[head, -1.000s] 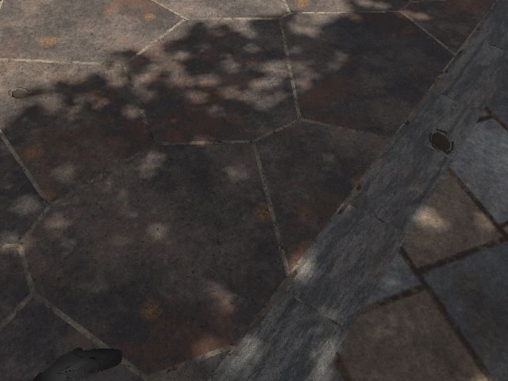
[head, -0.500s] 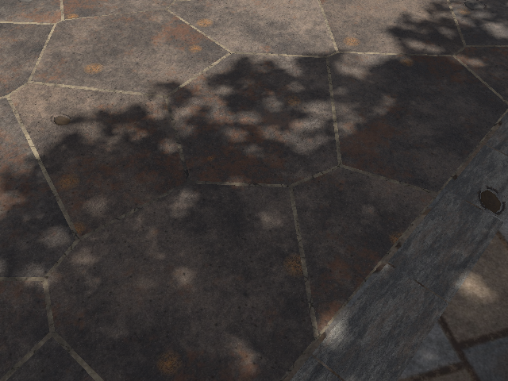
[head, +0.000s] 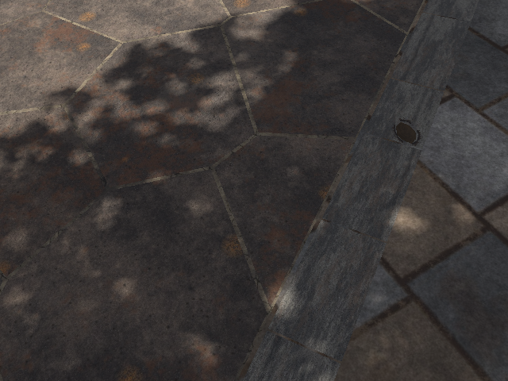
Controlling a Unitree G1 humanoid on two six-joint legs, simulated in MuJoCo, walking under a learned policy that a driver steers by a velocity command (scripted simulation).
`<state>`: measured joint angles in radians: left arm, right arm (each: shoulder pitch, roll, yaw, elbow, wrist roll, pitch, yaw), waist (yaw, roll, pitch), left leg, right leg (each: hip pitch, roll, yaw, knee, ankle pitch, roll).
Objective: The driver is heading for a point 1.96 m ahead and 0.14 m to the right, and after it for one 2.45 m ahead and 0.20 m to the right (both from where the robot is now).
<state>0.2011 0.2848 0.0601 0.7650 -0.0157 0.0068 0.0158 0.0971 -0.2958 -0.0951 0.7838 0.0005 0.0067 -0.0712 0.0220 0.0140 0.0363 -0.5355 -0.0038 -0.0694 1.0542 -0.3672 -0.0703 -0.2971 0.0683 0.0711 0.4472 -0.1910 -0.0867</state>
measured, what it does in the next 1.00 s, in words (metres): walks ahead, turning right: left foot, then right foot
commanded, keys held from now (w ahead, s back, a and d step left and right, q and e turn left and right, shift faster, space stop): w+e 0.28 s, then w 0.72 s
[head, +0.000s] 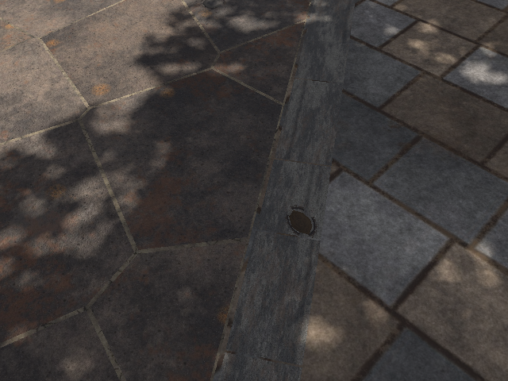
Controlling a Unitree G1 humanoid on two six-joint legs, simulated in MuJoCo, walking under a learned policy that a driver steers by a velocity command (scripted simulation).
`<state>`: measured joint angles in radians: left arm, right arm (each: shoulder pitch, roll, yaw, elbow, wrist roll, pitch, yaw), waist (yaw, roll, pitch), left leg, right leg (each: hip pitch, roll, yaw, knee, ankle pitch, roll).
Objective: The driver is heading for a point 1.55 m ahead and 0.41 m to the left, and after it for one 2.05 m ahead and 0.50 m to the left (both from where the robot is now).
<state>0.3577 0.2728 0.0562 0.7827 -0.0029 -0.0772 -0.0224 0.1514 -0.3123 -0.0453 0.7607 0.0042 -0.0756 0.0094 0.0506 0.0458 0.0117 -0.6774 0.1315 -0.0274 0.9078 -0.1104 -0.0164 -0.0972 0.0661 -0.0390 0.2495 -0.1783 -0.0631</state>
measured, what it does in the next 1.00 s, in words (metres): walks ahead: left foot, then right foot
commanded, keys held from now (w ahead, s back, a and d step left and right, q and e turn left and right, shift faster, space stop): w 0.54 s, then w+q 0.46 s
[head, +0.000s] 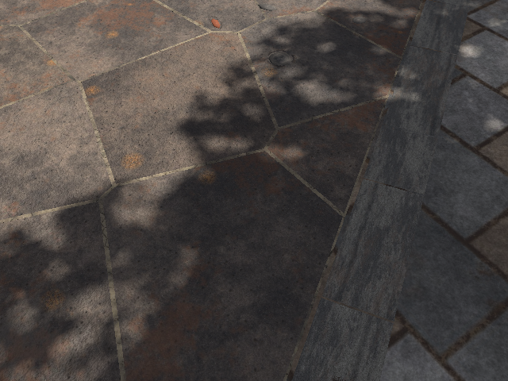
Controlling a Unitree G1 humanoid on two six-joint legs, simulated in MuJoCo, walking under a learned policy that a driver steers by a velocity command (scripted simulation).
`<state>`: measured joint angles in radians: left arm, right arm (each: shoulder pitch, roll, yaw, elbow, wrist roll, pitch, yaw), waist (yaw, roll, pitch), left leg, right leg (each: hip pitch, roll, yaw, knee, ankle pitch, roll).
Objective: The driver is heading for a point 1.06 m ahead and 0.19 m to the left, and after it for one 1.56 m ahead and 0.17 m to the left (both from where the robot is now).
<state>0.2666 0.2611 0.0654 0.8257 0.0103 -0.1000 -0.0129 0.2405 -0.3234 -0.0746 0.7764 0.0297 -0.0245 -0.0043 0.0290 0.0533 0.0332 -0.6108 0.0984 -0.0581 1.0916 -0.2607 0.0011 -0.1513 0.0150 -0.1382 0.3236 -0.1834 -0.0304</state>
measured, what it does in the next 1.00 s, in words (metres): walks ahead, turning left: left foot, then right foot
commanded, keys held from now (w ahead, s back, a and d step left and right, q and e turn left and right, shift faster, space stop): w+q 0.42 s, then w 0.58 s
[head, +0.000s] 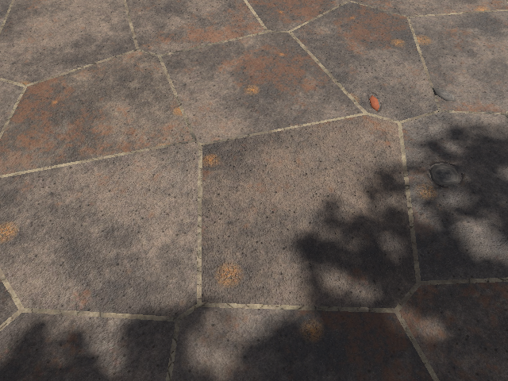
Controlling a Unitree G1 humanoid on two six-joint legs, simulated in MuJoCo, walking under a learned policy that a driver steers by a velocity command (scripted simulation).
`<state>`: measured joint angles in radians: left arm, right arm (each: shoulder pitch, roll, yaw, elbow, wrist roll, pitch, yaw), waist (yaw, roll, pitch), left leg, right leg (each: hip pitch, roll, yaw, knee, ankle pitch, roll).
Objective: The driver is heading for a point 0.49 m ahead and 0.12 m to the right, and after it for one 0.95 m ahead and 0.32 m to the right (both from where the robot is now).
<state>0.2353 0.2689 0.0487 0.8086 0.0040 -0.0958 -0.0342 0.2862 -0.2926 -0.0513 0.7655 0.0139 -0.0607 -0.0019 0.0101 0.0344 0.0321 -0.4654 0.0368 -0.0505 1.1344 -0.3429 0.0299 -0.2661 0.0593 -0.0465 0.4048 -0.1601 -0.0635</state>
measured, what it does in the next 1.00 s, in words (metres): walks ahead, turning right: left foot, then right foot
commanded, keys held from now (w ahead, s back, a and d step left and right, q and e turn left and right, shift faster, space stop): w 0.12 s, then w+e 0.74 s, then e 0.14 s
